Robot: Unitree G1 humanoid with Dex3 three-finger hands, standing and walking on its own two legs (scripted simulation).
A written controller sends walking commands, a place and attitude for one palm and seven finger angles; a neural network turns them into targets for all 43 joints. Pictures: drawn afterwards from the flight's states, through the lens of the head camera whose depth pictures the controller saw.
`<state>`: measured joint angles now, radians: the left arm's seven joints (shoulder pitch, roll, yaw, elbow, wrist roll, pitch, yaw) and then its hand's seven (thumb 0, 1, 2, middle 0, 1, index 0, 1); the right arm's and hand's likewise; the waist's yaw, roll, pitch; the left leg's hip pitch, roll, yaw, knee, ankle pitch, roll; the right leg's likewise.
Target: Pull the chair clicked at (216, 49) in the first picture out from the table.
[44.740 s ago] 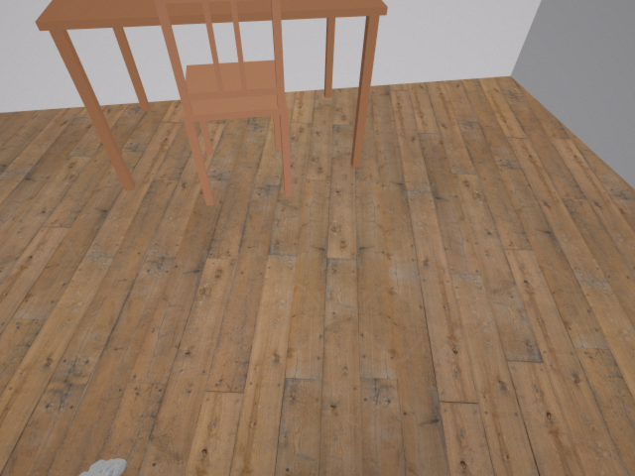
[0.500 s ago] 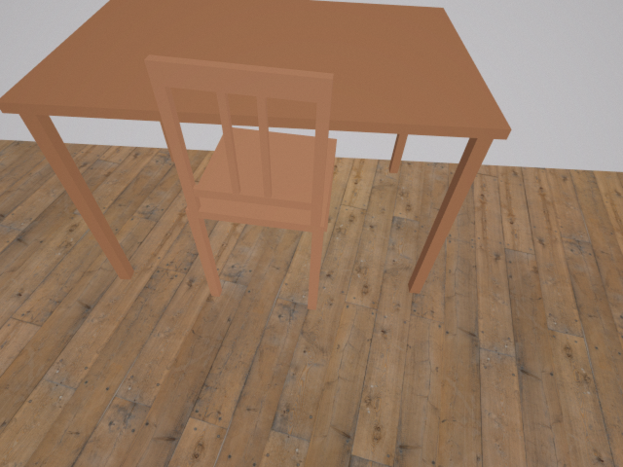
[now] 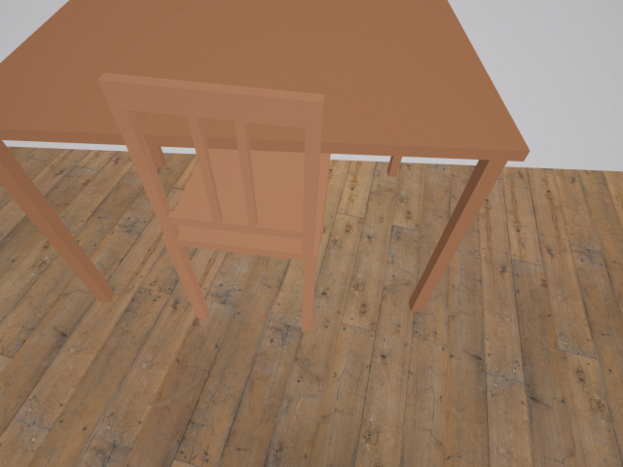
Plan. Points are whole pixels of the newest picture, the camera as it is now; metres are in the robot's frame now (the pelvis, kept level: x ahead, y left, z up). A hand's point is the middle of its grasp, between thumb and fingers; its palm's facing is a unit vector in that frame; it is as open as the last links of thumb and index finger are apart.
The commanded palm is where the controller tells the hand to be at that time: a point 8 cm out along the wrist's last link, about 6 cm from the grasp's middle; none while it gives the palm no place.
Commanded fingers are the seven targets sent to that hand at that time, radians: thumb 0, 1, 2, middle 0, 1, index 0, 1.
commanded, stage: come to a stop and stand still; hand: left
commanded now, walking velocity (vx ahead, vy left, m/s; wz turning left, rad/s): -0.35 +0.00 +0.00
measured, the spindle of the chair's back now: (207, 173) +0.66 +0.23 -0.07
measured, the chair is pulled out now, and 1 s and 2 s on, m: -0.09 -0.09 -0.09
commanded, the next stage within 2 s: look again from close up in 1.28 s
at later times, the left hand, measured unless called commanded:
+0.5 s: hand out of the picture +0.14 +0.19 -0.16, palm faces +0.08 -0.95 -0.31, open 7.4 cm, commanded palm none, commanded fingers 0.00 0.90 0.90 -0.20 -0.30 -0.20 -0.30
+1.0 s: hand out of the picture +0.11 +0.16 -0.15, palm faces -0.02 -0.96 -0.27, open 7.4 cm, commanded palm none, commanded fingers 0.00 0.90 0.90 -0.20 -0.30 -0.20 -0.30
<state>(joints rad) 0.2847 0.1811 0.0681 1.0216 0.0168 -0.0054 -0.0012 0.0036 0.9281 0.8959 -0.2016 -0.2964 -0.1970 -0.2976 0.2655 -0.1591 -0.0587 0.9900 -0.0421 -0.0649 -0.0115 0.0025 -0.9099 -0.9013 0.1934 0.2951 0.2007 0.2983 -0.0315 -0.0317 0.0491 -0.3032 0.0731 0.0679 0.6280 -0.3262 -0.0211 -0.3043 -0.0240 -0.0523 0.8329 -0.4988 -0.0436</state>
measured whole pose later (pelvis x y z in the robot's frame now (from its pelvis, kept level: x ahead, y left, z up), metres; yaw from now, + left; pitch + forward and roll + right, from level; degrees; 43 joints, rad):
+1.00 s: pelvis +0.06 -0.03 +0.01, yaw -1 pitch -2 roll +1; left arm 0.24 0.17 -0.01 1.00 0.01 0.01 0.03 0.00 0.91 0.90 -0.20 -0.30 -0.20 -0.30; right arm 0.24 -0.19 -0.01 0.95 -0.01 0.00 -0.02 0.00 -0.93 -0.90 0.20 0.30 0.20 0.30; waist -0.02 0.05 0.01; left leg -0.21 0.02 0.06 0.54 -0.30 -0.01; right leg -0.24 0.00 0.02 0.61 -0.34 -0.02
